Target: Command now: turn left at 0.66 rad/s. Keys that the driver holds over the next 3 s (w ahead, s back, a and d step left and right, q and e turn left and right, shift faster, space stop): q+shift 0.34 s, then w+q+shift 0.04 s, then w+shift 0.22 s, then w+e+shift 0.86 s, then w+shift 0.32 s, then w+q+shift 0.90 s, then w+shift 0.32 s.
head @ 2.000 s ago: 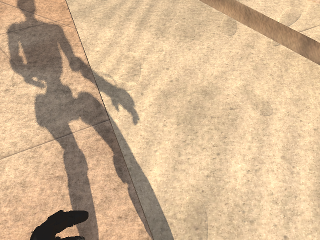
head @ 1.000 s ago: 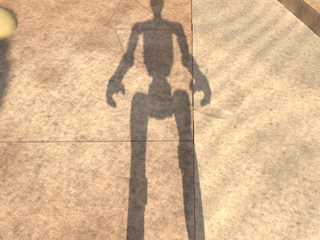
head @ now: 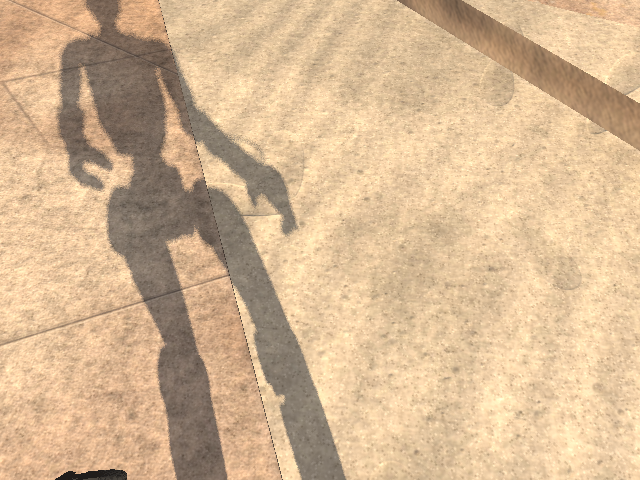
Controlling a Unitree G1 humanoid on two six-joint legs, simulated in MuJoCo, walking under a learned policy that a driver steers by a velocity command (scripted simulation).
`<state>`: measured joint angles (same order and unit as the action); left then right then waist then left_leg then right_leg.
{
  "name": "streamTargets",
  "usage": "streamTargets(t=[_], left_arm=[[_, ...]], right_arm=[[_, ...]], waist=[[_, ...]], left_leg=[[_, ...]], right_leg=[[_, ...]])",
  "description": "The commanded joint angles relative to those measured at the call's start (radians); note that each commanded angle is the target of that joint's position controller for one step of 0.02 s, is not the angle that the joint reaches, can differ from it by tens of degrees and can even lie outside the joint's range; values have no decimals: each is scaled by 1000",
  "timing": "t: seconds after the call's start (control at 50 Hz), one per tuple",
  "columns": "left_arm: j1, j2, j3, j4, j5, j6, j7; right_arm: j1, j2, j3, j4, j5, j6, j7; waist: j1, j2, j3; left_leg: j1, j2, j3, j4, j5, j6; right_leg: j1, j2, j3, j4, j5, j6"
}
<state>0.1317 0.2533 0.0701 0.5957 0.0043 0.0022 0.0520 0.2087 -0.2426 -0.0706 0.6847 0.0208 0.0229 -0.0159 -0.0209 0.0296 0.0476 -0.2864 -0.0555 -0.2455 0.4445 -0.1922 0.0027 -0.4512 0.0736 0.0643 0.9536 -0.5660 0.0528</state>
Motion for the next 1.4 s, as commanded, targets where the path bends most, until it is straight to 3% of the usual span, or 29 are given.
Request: streamTargets(t=[0.02, 0.08, 0.1, 0.12, 0.16, 0.24, 0.34, 0.4, 0.52, 0.56, 0.58, 0.6, 0.62, 0.66, 0.78, 0.88, 0.94, 0.98, 1.0, 1.02, 1.04, 1.06, 1.1, 1.16, 1.22, 1.28, 1.34, 1.38, 1.4], left_arm=[[4, 33, 7, -67, -12, -28, -2], [169, 101, 40, -7, -17, -30, -16], [181, 246, 74, 1, 24, -20, -17], [112, 189, 61, -51, 70, -30, -14], [-6, 110, 34, -78, 39, -31, 3], [-27, 105, 26, -68, 12, -21, 28], [65, 162, 52, -25, 12, -5, 31], [96, 228, 76, -12, -17, -28, 7], [72, 214, 64, 32, -46, -46, -36], [60, 126, 31, 50, -23, -39, -47], [63, 64, 10, 55, 94, -16, -60], [5, -82, -34, 5, 89, -13, -59], [-63, 45, -12, -86, 59, -34, -63], [-117, 116, -2, -44, 49, -48, -63], [-32, 83, -16, 32, 12, -3, -114], [-135, 26, -57, 19, 10, -10, -123], [-74, 43, -60, 30, 5, -2, -121], [288, 143, -17, 139, 0, 0, -106], [484, 211, 19, 197, 1, -9, -94], [442, 231, 34, 236, -6, -11, -73], [323, 300, 45, 199, 11, -7, -68], [340, 290, 54, 191, 3, -11, -61], [292, 169, 30, 202, 16, -22, -50], [242, 157, 11, 194, 4, -64, -44], [231, 197, 20, 182, -4, -88, -44], [297, 215, 32, 204, -21, -89, -57], [300, 262, 49, 205, -14, -90, -54], [200, 306, 60, 178, 1, -95, -56], [131, 258, 50, 156, 4, -105, -58]], right_arm=[[-53, -199, -69, -96, 15, 23, -19], [-121, -158, -61, -135, 24, 33, -20], [-111, -85, -41, -186, 19, 24, -14], [-55, -154, -60, -154, -11, 4, 2], [-18, -216, -86, -100, 13, 11, 13], [-47, -155, -61, -108, 19, 42, 5], [-138, -121, -36, -178, 7, 49, 31], [-145, -137, -32, -191, 19, 45, 57], [-23, -99, -20, -100, 17, 11, 67], [207, -127, -39, 22, 14, -5, 61], [337, -153, -35, 66, -95, -12, 66], [334, -167, -3, 33, -96, -29, 64], [364, -313, -54, -15, -63, -28, 42], [303, -220, -23, 12, -62, -49, 30], [233, -91, 33, 89, -70, -119, 28], [270, -66, 58, 150, -52, -135, 2], [311, -185, 34, 183, -62, -128, -38], [216, -254, 4, 150, -88, -91, -55], [127, -286, -12, 115, -73, -79, -44], [58, -149, 19, 88, -74, -95, -10], [83, -30, 55, -23, -64, -125, 5], [57, -88, 58, -73, -62, -150, 13], [27, -134, 56, -59, -72, -161, 21], [5, -100, 76, -80, -113, -94, 25], [-175, -96, 93, -166, -93, -83, 42], [-258, -55, 107, -191, -53, -86, 43], [-196, -126, 80, -175, -48, -89, 16], [73, -224, 31, -108, -33, -102, -10], [301, -277, 1, -39, -45, -107, -27]], waist=[[17, 121, -186], [94, 121, -211], [49, -296, -191], [39, -325, -202], [-12, -149, -109], [10, -108, -43], [70, -146, -98], [86, -175, -122], [18, -92, -39], [-71, 57, -69], [-130, 205, -91], [-87, 302, -29], [-162, 311, -150], [-104, 58, -2], [31, 54, 127], [19, 2, 131], [76, 127, 2], [252, 152, -171], [364, 105, -215], [276, -94, -128], [112, -256, -150], [135, -155, -203], [49, 49, 10], [-44, 70, 92], [-11, 25, 136], [75, -54, 49], [60, -100, -68], [-112, -119, -224], [-218, -78, -305]], left_leg=[[246, 210, -271, -33, 593, 175], [-35, 104, -226, 31, 266, 78], [-327, -89, -15, 278, -241, -15], [-368, -36, -12, 568, -521, -77], [-360, 29, 70, 764, -375, -95], [-369, 75, 191, 805, -137, -119], [-338, 129, 221, 502, -97, -136], [-236, 149, 250, 397, -128, -90], [30, 136, 309, 63, -181, 50], [334, 60, 389, -77, -84, 84], [504, 119, 245, -65, -153, 52], [480, 268, 31, 112, 120, 12], [569, 438, -303, -122, 105, 138], [508, 412, -181, -150, -47, 170], [233, 270, 219, -316, 196, 32], [263, 186, 469, -385, 742, -18], [422, 272, 474, -175, 1469, -28], [411, 301, 455, 292, 1580, -25], [247, 250, 448, 686, 1339, -12], [-130, 67, 400, 1035, 117, 17], [-504, -38, 254, 1290, -272, -20], [-621, -3, 115, 1265, -206, -5], [-582, 87, 123, 1078, -139, 5], [-469, 147, 170, 931, -201, -50], [-318, 158, 259, 579, -14, -83], [-94, 81, 301, 264, 286, -59], [10, 10, 270, 119, 242, -30], [291, 28, 221, 71, 168, -22], [535, 94, 197, 102, 76, -12]], right_leg=[[-69, 21, -16, -100, 48, 7], [328, -34, 25, -465, 344, -53], [415, -352, 409, -563, 543, -244], [329, -531, 579, -566, 694, -375], [250, -414, 316, -552, 669, -308], [245, -303, 33, -590, 656, -260], [389, -368, -52, -569, 640, -284], [333, -418, -19, -679, 125, -253], [180, -411, -80, -615, 1, -217], [12, -321, -206, -302, 7, -177], [-180, -206, -306, 132, -126, -146], [-494, -175, -213, 551, -211, -125], [-687, -107, -149, 595, -44, -101], [-817, -172, -70, 675, 184, -103], [-582, -92, 20, 476, 411, -105], [-336, -50, -242, 24, 518, -185], [-92, 32, -312, -104, 455, -230], [219, 83, -257, -123, 289, -281], [453, 49, -142, -292, 292, -344], [619, -30, 13, -314, 294, -366], [755, -216, 508, -399, 440, -506], [787, -296, 742, -616, 228, -568], [493, -267, 644, -738, 171, -480], [161, -142, 436, -757, 317, -423], [-34, -46, 302, -813, 564, -379], [43, -29, 267, -790, 907, -291], [304, -48, 291, -591, 1259, -230], [322, -52, 322, -235, 1266, -190], [178, -12, 279, 30, 1092, -178]])
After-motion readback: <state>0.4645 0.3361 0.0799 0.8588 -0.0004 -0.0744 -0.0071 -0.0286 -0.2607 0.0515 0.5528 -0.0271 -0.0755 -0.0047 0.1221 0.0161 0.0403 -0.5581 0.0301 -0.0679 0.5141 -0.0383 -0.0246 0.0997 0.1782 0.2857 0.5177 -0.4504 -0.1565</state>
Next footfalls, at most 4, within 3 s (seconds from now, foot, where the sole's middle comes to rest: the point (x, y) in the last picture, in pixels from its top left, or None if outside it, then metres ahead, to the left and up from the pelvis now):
0.08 right None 0.04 -0.13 -0.74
0.60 left None -0.09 0.11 -0.78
1.02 right None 0.34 0.19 -0.78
1.40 left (154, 340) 0.76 0.39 -0.78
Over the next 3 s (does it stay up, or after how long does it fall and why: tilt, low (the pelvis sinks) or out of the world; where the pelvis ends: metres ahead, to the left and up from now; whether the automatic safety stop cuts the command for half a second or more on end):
stays up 1.98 0.10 0.03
